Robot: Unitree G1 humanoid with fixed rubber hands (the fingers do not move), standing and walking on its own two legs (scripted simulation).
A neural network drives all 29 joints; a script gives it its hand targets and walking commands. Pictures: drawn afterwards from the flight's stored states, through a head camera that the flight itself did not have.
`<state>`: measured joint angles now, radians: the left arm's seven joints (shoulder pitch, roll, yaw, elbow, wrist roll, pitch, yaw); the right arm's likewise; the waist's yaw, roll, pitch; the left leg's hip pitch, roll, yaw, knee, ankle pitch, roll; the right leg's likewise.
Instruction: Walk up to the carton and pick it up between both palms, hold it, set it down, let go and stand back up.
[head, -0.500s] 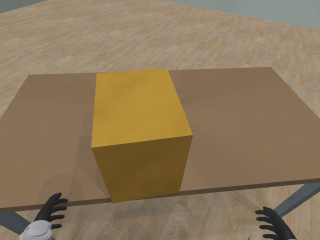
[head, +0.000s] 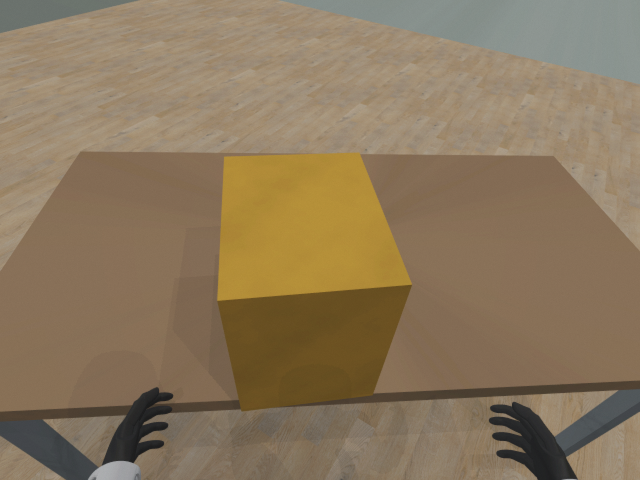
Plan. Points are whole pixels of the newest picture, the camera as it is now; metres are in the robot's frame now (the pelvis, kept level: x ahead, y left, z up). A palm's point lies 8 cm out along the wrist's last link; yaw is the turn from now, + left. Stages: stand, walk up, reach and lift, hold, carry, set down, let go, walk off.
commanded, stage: reach and lift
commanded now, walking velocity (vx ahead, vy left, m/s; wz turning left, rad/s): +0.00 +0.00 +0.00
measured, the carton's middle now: (301, 280) +0.41 +0.03 +0.01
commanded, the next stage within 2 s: none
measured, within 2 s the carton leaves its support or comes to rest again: neither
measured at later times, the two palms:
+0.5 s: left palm (145, 453) +0.18 +0.20 -0.01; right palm (542, 463) +0.16 -0.25 -0.01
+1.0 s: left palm (156, 409) +0.21 +0.19 +0.03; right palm (527, 405) +0.21 -0.23 +0.04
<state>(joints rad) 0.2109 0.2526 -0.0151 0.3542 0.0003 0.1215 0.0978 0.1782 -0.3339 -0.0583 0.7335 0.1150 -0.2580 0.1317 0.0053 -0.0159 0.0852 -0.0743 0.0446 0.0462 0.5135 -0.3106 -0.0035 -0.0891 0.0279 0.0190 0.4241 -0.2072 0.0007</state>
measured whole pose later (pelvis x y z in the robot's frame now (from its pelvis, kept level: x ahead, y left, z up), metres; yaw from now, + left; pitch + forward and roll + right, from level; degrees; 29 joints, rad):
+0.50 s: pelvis -0.01 -0.01 +0.00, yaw +0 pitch -8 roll -1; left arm 0.27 0.24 -0.09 0.28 0.00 -0.13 0.12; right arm 0.31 -0.24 -0.06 0.41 0.20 -0.28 0.13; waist 0.02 -0.02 0.09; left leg -0.06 0.04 0.05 0.46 -0.27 -0.01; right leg -0.08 0.03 0.02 0.39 -0.18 0.00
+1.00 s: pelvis +0.01 -0.01 +0.01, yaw +0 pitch -6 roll -1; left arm 0.27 0.22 -0.11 -0.02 -0.03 0.09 0.17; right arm 0.31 -0.24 -0.06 0.11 0.25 -0.09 0.07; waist 0.04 -0.02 0.09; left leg -0.06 0.04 0.05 0.42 -0.27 -0.01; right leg -0.08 0.03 0.02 0.36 -0.18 0.00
